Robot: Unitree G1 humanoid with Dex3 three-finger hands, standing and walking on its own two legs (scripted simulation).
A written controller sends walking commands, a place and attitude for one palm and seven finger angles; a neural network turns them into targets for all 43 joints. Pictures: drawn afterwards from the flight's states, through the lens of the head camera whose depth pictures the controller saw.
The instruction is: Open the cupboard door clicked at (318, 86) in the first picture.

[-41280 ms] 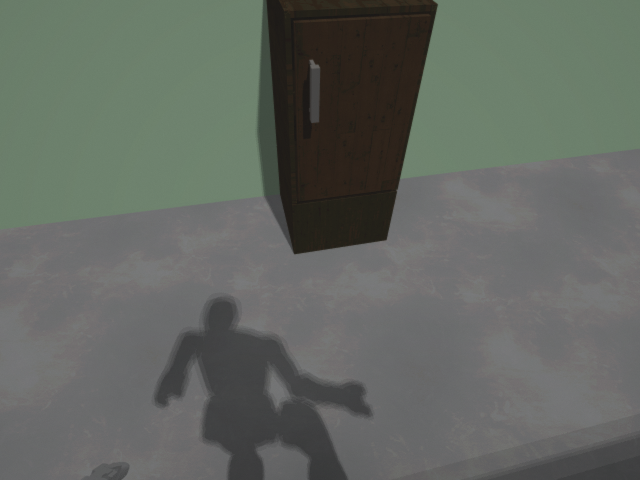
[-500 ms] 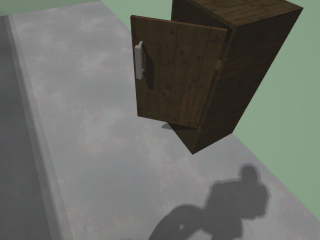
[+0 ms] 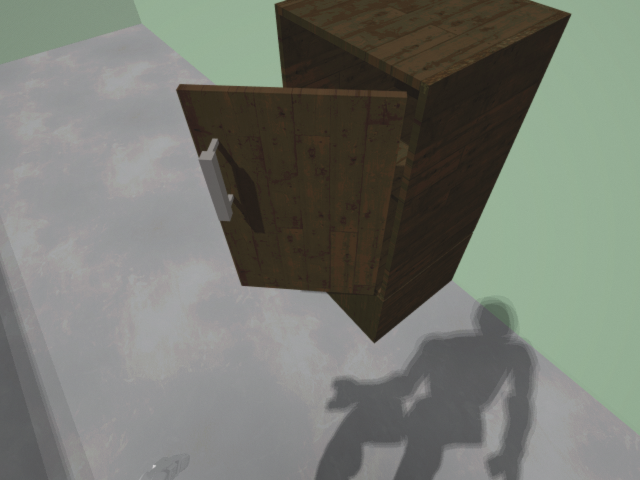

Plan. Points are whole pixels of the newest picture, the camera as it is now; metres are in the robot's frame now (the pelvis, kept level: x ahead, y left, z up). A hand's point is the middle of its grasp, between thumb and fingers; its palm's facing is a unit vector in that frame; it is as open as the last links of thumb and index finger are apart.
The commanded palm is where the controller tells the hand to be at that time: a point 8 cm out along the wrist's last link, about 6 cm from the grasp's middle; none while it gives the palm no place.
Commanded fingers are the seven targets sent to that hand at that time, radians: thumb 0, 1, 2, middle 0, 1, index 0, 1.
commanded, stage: come to a stop and stand still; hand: left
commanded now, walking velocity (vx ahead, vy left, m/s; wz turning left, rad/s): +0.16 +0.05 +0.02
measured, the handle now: (220, 181) +0.62 +0.21 -0.03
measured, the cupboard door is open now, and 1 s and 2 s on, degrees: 46 46 46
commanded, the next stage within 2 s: look again from close up in 1.30 s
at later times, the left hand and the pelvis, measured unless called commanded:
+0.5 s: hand out of the picture +0.11 +0.21 -0.17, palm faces +0.02 -0.97 -0.24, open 7.3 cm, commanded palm none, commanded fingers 0.00 0.90 0.90 -0.20 -0.30 -0.20 -0.30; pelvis +0.06 +0.01 +0.00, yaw -2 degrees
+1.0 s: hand out of the picture +0.07 +0.18 -0.17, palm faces +0.06 -0.98 -0.21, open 7.3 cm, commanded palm none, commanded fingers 0.00 0.90 0.90 -0.20 -0.30 -0.20 -0.30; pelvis +0.05 -0.01 +0.01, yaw +0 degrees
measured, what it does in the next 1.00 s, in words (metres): steps on the spot: left foot, then right foot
